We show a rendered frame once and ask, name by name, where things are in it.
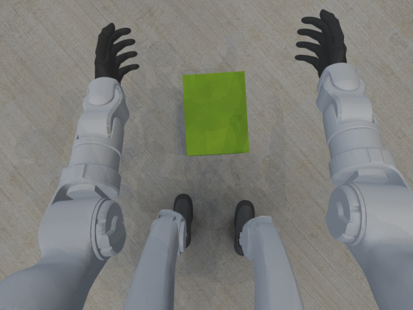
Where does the right robot hand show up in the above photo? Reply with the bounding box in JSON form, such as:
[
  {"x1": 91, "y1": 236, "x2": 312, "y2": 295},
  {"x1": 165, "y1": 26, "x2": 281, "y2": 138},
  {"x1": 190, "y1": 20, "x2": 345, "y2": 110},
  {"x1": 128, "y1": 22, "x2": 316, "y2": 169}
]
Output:
[{"x1": 295, "y1": 9, "x2": 347, "y2": 78}]

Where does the left robot upper arm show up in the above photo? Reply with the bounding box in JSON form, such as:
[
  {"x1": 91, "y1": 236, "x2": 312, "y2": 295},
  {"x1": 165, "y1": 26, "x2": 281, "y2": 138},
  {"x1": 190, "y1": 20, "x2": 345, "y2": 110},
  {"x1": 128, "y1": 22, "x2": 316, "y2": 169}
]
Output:
[{"x1": 0, "y1": 198, "x2": 126, "y2": 310}]

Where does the left robot hand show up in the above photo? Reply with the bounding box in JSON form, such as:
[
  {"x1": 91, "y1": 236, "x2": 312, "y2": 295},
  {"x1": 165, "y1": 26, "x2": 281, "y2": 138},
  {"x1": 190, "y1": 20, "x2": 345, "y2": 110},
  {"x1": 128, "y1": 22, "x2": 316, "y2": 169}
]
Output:
[{"x1": 94, "y1": 23, "x2": 139, "y2": 84}]

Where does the robot right thigh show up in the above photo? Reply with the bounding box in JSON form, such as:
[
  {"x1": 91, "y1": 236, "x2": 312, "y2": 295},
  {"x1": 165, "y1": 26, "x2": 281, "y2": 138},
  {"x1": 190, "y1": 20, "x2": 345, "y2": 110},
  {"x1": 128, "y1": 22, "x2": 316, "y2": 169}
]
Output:
[{"x1": 243, "y1": 222, "x2": 305, "y2": 310}]

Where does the robot right forearm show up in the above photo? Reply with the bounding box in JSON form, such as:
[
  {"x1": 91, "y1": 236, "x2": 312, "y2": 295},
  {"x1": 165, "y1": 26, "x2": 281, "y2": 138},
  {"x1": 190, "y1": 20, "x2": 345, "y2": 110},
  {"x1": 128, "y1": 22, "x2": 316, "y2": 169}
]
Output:
[{"x1": 316, "y1": 63, "x2": 413, "y2": 193}]

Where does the right robot upper arm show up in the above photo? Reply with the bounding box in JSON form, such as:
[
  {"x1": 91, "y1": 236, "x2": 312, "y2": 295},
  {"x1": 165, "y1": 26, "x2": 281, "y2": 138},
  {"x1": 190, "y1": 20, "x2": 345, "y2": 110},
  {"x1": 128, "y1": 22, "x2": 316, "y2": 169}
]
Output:
[{"x1": 325, "y1": 182, "x2": 413, "y2": 310}]

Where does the carton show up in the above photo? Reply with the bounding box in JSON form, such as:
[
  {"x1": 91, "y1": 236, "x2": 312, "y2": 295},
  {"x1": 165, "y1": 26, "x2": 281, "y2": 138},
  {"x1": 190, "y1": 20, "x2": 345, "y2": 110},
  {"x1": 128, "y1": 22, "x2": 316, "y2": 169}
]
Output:
[{"x1": 183, "y1": 71, "x2": 249, "y2": 156}]

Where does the robot left forearm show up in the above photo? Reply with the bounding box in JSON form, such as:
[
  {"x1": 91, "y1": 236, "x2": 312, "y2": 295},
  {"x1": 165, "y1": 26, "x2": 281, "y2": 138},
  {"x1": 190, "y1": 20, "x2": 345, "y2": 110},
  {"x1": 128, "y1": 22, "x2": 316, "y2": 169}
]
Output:
[{"x1": 38, "y1": 77, "x2": 130, "y2": 251}]

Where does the robot right shin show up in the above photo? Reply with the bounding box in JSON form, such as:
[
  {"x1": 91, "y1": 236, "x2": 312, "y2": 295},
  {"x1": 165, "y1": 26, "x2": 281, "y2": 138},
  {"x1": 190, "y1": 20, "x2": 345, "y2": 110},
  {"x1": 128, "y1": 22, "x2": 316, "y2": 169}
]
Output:
[{"x1": 239, "y1": 216, "x2": 281, "y2": 250}]

